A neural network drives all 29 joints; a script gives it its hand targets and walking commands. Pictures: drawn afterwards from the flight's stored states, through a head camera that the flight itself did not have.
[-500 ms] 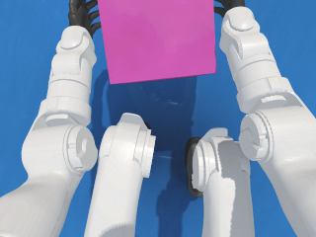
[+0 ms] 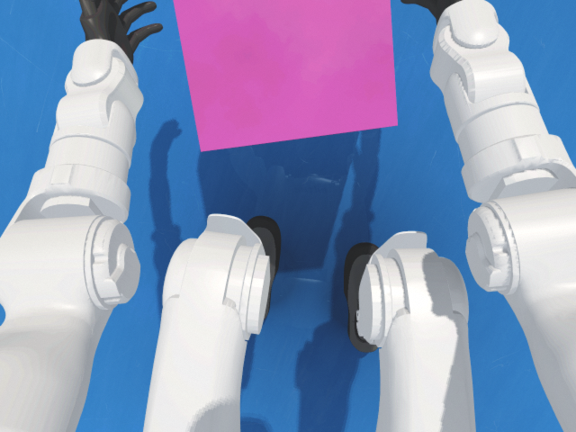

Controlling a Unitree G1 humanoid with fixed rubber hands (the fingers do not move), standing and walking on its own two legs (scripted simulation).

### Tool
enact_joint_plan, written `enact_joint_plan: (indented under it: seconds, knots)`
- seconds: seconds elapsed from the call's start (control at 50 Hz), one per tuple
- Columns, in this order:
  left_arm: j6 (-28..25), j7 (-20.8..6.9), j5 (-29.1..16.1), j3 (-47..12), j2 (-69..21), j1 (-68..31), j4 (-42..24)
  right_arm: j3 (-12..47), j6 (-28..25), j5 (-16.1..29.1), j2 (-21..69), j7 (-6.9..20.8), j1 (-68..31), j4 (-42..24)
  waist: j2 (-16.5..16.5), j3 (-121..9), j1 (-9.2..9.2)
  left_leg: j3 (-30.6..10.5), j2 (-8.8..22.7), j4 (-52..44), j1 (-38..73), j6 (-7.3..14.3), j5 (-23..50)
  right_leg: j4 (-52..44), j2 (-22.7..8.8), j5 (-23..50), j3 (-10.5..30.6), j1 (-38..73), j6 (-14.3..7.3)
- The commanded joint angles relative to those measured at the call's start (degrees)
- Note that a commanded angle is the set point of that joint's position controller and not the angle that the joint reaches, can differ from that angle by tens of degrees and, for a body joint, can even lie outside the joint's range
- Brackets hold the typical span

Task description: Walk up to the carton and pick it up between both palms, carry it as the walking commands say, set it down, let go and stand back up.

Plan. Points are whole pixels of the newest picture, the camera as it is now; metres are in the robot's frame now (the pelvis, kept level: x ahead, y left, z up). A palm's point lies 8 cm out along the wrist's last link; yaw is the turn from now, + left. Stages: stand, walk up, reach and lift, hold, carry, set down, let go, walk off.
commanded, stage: set down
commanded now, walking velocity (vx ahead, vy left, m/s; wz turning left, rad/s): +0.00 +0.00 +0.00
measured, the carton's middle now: (289, 56) +0.51 +0.07 -0.25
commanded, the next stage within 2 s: let go in 1.28 s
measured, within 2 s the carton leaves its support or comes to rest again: neither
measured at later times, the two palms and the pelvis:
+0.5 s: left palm out of the picture +0.50 +0.26 -0.02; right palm out of the picture +0.57 -0.10 -0.02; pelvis +0.01 +0.00 +0.09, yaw +0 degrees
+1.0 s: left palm out of the picture +0.49 +0.27 +0.13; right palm out of the picture +0.57 -0.11 +0.13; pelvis +0.03 +0.00 +0.23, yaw +1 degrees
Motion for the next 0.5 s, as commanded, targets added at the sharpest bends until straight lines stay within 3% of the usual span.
enact_joint_plan:
  seconds: [0.0, 0.1, 0.3, 0.48]
  knots:
    - [-0.7, 0.5, -0.5, 0.5, 8.7, -11.5, -9.9, -0.2, -0.8, 0.6, -4.3, -0.4, -15.5, -10.0, -6.2, -74.3, 4.06, -2.2, 0.3, -7.5, 43.9, -2.0, 23.6, -11.0, -2.7, 15.3, 1.1, 29.4, 1.0]
    - [2.5, 1.3, 0.1, 1.2, 8.9, -8.8, -17.2, -1.5, 2.0, 1.0, -5.1, -1.3, -13.9, -15.9, -4.6, -82.8, 4.30, -1.2, -0.5, -10.0, 51.2, -1.7, 24.7, -13.4, -1.7, 14.1, -0.3, 32.4, 0.9]
    - [5.8, 0.3, 3.4, 2.0, 3.3, -3.9, -20.3, -7.5, 3.7, -3.5, -3.6, 0.1, -7.5, -13.3, -1.4, -74.7, 1.54, -2.1, -1.2, -19.3, 52.4, -2.8, 21.4, -22.1, -0.8, 9.4, -1.5, 25.3, 0.0]
    - [6.6, -0.2, 5.8, 4.1, 2.0, 0.0, -22.0, -8.9, 4.1, -5.1, -2.2, 0.8, -4.9, -14.8, -2.9, -77.3, 2.80, -1.4, -2.0, -27.7, 55.3, -2.9, 22.4, -30.2, -0.4, 11.7, -1.2, 32.2, 0.4]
